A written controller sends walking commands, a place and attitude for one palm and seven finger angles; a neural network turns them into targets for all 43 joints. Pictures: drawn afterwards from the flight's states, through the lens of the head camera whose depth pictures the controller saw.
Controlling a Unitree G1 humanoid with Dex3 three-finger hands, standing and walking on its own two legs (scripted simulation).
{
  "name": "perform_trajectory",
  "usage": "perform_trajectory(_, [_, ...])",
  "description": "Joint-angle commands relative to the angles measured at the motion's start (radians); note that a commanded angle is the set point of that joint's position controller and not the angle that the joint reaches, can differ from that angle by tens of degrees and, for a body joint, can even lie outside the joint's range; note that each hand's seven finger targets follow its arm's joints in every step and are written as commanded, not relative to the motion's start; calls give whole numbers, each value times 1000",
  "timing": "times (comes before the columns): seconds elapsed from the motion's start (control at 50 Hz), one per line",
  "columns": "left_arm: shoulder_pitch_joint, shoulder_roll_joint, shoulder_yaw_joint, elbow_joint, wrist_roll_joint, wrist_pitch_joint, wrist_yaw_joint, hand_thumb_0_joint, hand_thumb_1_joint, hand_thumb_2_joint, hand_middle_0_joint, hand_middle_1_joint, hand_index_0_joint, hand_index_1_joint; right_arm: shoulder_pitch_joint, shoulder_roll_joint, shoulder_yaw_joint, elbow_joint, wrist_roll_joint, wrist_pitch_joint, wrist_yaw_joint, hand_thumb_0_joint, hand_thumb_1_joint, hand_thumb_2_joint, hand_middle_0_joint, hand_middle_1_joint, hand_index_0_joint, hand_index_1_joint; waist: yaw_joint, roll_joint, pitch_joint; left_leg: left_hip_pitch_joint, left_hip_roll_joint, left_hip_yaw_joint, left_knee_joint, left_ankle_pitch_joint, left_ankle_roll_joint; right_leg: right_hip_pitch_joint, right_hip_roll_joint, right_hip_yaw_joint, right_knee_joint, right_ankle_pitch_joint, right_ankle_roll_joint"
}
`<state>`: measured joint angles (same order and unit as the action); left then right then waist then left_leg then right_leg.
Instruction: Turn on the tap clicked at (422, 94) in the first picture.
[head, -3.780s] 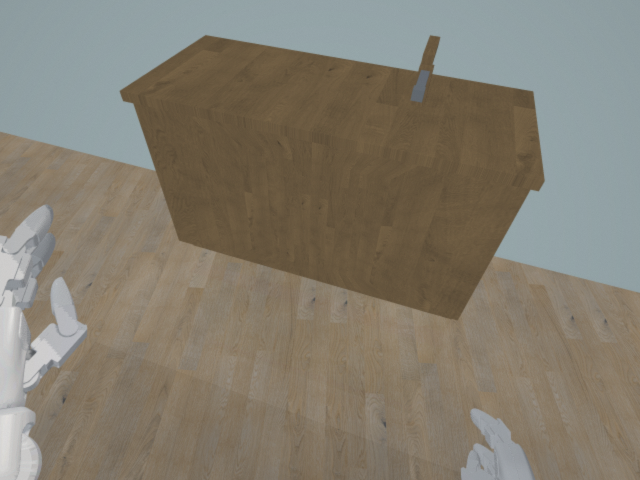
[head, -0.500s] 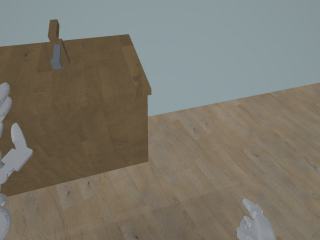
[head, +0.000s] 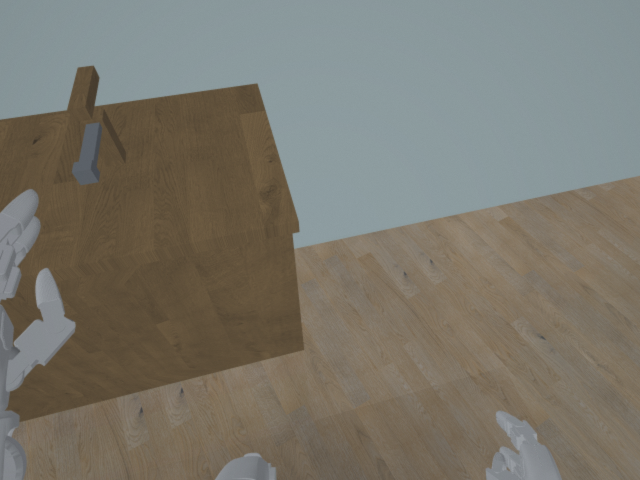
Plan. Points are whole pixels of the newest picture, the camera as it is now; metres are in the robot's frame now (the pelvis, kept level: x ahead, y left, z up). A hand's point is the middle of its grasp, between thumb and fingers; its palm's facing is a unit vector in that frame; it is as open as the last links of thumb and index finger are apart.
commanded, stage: take the last steps up to it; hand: left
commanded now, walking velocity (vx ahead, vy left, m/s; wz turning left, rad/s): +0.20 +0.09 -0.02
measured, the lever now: (86, 172) +0.53 +0.41 +0.05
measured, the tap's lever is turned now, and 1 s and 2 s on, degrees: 0 0 0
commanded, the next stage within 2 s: come to a stop and stand still in 0.20 s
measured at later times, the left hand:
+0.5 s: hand (108, 229) +0.32 +0.24 +0.17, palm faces +0.39 -0.79 -0.47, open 7.4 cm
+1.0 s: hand (36, 218) +0.32 +0.30 +0.19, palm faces +0.46 -0.83 -0.30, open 7.4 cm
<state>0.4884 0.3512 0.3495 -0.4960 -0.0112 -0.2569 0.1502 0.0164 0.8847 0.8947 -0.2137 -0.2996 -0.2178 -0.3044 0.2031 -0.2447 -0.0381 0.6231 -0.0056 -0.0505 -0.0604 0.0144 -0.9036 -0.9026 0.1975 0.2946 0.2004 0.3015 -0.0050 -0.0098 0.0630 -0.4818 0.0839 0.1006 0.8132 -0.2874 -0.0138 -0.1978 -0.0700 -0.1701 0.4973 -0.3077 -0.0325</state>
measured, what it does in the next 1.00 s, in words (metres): steps on the spot: left foot, then right foot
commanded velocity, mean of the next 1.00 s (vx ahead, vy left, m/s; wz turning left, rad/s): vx -0.02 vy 0.04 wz -0.01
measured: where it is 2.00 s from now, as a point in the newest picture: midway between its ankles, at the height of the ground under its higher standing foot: outside the picture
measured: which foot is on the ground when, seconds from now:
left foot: up 0.00-0.08, down 0.10-0.48, up 0.50-0.78, down 0.80-1.00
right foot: down 0.00-0.12, up 0.14-0.42, down 0.44-1.00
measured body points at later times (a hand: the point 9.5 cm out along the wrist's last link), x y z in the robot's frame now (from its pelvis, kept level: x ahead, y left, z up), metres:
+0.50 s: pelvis +0.10 +0.00 -0.01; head +0.12 -0.03 +0.44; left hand +0.30 +0.28 +0.20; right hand +0.25 -0.20 -0.12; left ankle +0.10 +0.13 -0.73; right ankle +0.12 -0.08 -0.74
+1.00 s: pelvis +0.07 +0.04 -0.01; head +0.09 +0.06 +0.44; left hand +0.29 +0.34 +0.20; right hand +0.23 -0.19 -0.08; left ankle +0.10 +0.14 -0.74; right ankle +0.12 -0.08 -0.74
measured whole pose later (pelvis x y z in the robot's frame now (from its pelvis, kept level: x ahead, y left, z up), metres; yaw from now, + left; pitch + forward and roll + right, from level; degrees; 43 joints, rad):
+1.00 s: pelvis +0.07 +0.04 -0.01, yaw -4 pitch -1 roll -1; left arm 0.24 0.39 0.44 -0.37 -0.06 -0.26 0.14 0.02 0.89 0.90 -0.21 -0.30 -0.21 -0.30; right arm 0.22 -0.21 0.05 0.57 0.01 -0.16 -0.01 0.01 -0.90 -0.90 0.20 0.29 0.20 0.30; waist 0.03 -0.02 0.07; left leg -0.31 0.01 0.03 0.60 -0.28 0.02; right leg -0.32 0.00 -0.08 0.52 -0.18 -0.02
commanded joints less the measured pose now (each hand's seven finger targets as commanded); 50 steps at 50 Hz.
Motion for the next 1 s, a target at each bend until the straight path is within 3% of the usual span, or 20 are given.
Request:
perform_trajectory(0.0, [-45, 192, 150, -235, -10, -48, 45, 0, 900, 900, -200, -300, -200, -300, -61, -39, -16, -177, 0, -62, -2, 0, -900, -900, 200, 300, 200, 300, 16, -99, -178, 124, -40, 68, -234, 70, 11, 140, -214, 184, -84, 443, -97])
perform_trajectory(0.06, [-100, 192, 138, -228, -12, -53, 45, 0, 900, 900, -200, -300, -200, -300, -33, -64, -31, -179, 8, -57, -15, 0, -900, -900, 200, 300, 200, 300, -15, 10, -201, 372, -24, 36, -380, 187, 42, 13, -128, 130, 145, 357, -27])
perform_trajectory(0.08, [-123, 188, 134, -226, -16, -56, 43, 0, 900, 900, -200, -300, -200, -300, -40, -90, -39, -187, 14, -57, -15, 0, -900, -900, 200, 300, 200, 300, -15, 170, -222, 470, 116, -162, -408, 309, 115, -128, -35, 80, 315, 165, 18])
perform_trajectory(0.1, [-135, 164, 105, -199, -20, -62, 34, 0, 900, 900, -200, -300, -200, -300, -45, -93, -39, -196, 20, -57, -10, 0, -900, -900, 200, 300, 200, 300, -5, 285, -203, 514, 273, -395, -447, 424, 194, -291, 37, 71, 495, -281, 39])
perform_trajectory(0.12, [-129, 214, 134, -209, -15, -66, 31, 0, 900, 900, -200, -300, -200, -300, -64, -71, -18, -186, 4, -63, -11, 0, -900, -900, 200, 300, 200, 300, -8, 333, -204, 478, 330, -498, -502, 351, 243, -352, 32, 125, 651, -333, 35])
perform_trajectory(0.16, [-114, 208, 132, -253, -16, -62, 24, 0, 900, 900, -200, -300, -200, -300, -61, -68, -25, -164, 12, -72, 0, 0, -900, -900, 200, 300, 200, 300, -7, 213, -170, 455, 297, -405, -477, 346, 263, -428, -9, 159, 681, -250, 42])
perform_trajectory(0.24, [-17, 176, 122, -314, -20, -43, 12, 0, 900, 900, -200, -300, -200, -300, -56, -68, -18, -159, 9, -89, 16, 0, -900, -900, 200, 300, 200, 300, 5, 245, -178, 321, 194, -148, -476, 383, 182, -286, 0, 83, 469, -99, 55])
perform_trajectory(0.38, [-49, 182, 139, -170, -32, 8, 22, 0, 900, 900, -200, -300, -200, -300, -58, -55, 16, -155, 13, -90, -5, 0, -900, -900, 200, 300, 200, 300, 5, 151, -190, 287, 176, -65, -363, 390, 83, 0, 56, 47, -10, 97, 64])
perform_trajectory(0.4, [-68, 178, 131, -153, -27, 12, 19, 0, 900, 900, -200, -300, -200, -300, -70, -49, 22, -157, 13, -85, -8, 0, -900, -900, 200, 300, 200, 300, 4, 105, -183, 219, 149, -53, -321, 298, 56, 79, 30, 88, -71, 216, 55])
perform_trajectory(0.46, [-91, 170, 103, -133, -30, 24, 19, 0, 900, 900, -200, -300, -200, -300, -47, -44, 8, -162, 15, -89, 8, 0, -900, -900, 200, 300, 200, 300, -7, -227, -212, 93, -67, -24, -24, -143, -25, 128, -243, 454, -124, 755, -87])
perform_trajectory(0.5, [-111, 215, 138, -190, -22, 18, 30, 0, 900, 900, -200, -300, -200, -300, -88, -30, 24, -159, 17, -82, 10, 0, -900, -900, 200, 300, 200, 300, -1, -171, -229, 32, -60, -122, 129, -231, -18, 161, -298, 437, -84, 879, -124])
perform_trajectory(0.54, [-39, 214, 158, -194, -14, 6, 44, 0, 900, 900, -200, -300, -200, -300, -108, -15, 41, -160, 12, -69, -6, 0, -900, -900, 200, 300, 200, 300, 2, -119, -242, 25, -55, -106, 108, -201, -23, 207, -258, 310, -41, 948, -107])
perform_trajectory(0.7, [68, 188, 158, -231, -20, 14, 51, 0, 900, 900, -200, -300, -200, -300, -79, -39, 15, -194, 3, -14, -25, 0, -900, -900, 200, 300, 200, 300, 3, -101, -238, 161, -60, -66, -232, -12, -18, 145, -194, 244, -48, 700, -70])
perform_trajectory(0.78, [-5, 198, 124, -249, -23, 9, 45, 0, 900, 900, -200, -300, -200, -300, -83, -93, -7, -203, 11, -23, -33, 0, -900, -900, 200, 300, 200, 300, 12, 62, -184, 268, 69, -174, -413, 285, 32, -20, -50, 228, -47, 148, 14])
perform_trajectory(0.8, [-966, 851, 435, -337, -56, -103, 36, 0, 900, 900, -200, -300, -200, -300, 101, -79, 114, -273, 64, -90, -74, 0, -900, -900, 200, 300, 200, 300, -47, 109, 49, 77, 12, -136, -433, -27, 26, -105, 6, 159, -81, -104, 58])
perform_trajectory(0.82, [-619, 378, 292, 104, -26, -65, 3, 0, 900, 900, -200, -300, -200, -300, -62, -6, 71, -191, 55, -141, -28, 0, -900, -900, 200, 300, 200, 300, 9, 79, -29, 91, 36, -108, -348, -79, 51, -201, -7, 143, -48, -216, 25])
perform_trajectory(0.84, [-525, 341, 238, 130, -29, -84, -18, 0, 900, 900, -200, -300, -200, -300, -29, -53, 48, -193, 22, -160, -5, 0, -900, -900, 200, 300, 200, 300, 34, 173, -30, 100, -22, -95, -329, -150, 24, -149, 0, 231, -93, -116, -15])
perform_trajectory(0.88, [-282, 162, 77, 85, -38, -90, -34, 0, 900, 900, -200, -300, -200, -300, -16, -80, 25, -184, 21, -174, 30, 0, -900, -900, 200, 300, 200, 300, 36, 66, -78, 164, -82, -81, -247, -125, 19, -118, -80, 349, -198, -97, -38])
perform_trajectory(0.94, [-207, 128, 26, -163, -34, -62, -40, 0, 900, 900, -200, -300, -200, -300, -26, -81, 25, -198, 24, -168, 59, 0, -900, -900, 200, 300, 200, 300, 19, -21, -89, 206, -82, -86, -308, -137, 15, -122, -53, 292, -215, -209, -28])
perform_trajectory(0.98, [-192, 155, 65, -217, -20, -42, -34, 0, 900, 900, -200, -300, -200, -300, -47, -84, 33, -203, 21, -166, 53, 0, -900, -900, 200, 300, 200, 300, 16, 35, -76, 158, -55, -130, -438, -185, 19, -77, 22, 205, -156, -193, 4])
